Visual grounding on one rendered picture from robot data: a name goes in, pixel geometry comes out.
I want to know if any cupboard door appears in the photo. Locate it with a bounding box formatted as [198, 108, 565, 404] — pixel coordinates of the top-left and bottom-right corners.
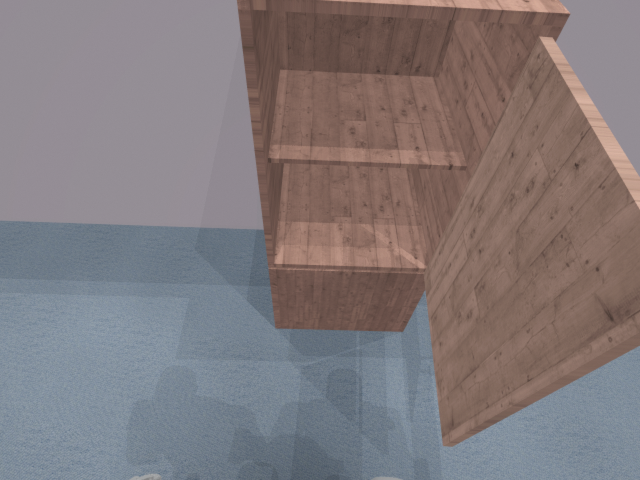
[424, 37, 640, 447]

